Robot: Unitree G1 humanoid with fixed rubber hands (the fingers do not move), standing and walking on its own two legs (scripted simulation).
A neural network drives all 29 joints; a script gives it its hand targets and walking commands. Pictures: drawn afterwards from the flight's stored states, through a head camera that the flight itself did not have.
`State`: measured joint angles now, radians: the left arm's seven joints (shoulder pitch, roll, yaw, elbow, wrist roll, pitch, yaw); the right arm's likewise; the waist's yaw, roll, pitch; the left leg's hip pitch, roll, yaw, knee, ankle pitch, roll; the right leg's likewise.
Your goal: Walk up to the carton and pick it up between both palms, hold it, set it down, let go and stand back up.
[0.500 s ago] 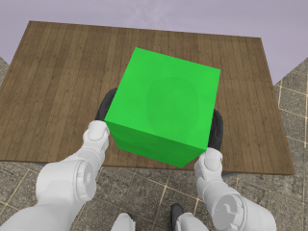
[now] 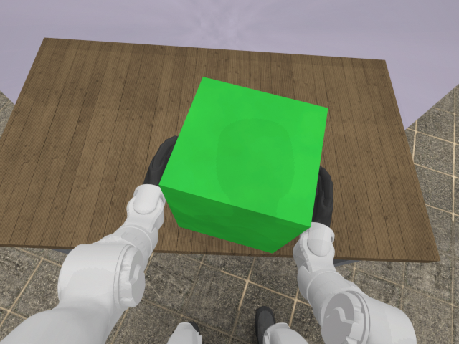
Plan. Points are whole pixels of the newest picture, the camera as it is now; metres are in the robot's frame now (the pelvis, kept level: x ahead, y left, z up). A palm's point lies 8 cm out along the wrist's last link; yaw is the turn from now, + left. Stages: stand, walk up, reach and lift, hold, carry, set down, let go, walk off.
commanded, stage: reach and lift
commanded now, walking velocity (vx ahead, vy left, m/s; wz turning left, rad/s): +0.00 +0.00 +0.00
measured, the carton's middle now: (242, 176) +0.41 -0.02 -0.05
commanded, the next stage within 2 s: none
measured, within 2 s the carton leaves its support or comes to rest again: leaves its support in 0.38 s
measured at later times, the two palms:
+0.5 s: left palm (157, 183) +0.39 +0.14 -0.02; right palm (327, 214) +0.33 -0.16 -0.03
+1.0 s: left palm (146, 131) +0.41 +0.13 +0.11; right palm (370, 171) +0.35 -0.17 +0.11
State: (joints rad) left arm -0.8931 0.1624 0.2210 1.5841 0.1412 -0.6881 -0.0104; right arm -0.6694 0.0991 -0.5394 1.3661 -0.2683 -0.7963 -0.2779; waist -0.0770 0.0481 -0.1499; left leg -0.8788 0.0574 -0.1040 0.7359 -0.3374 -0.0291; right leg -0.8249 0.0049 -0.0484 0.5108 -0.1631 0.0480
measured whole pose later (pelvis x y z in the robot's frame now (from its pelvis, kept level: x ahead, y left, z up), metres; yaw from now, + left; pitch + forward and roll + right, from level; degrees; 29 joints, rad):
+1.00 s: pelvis +0.02 +0.01 +0.03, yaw +2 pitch +4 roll -2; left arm -0.65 0.07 0.11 0.89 0.05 0.10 0.02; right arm -0.46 0.08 -0.21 0.57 -0.03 0.17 -0.26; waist -0.12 0.03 -0.10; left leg -0.24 0.00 -0.08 0.47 -0.29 0.00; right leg -0.23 -0.05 0.01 0.33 -0.16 0.08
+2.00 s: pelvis +0.01 -0.02 +0.04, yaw +3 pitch -3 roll -1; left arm -0.36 -0.05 0.16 0.17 0.16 0.49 0.06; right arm -0.41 -0.03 -0.01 0.36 0.16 0.30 -0.25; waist -0.07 -0.01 -0.01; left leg -0.09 0.04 -0.12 0.37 -0.24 -0.05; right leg -0.09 -0.01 -0.02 0.28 -0.14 0.03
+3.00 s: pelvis -0.01 -0.02 +0.04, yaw +4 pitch -5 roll -2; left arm -0.51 -0.03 0.21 0.17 0.20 0.64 0.05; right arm -0.57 -0.06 -0.01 0.44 0.17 0.39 -0.24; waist -0.07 0.00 0.00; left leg -0.08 0.03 -0.13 0.38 -0.23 -0.05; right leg -0.07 -0.01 -0.04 0.28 -0.13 0.03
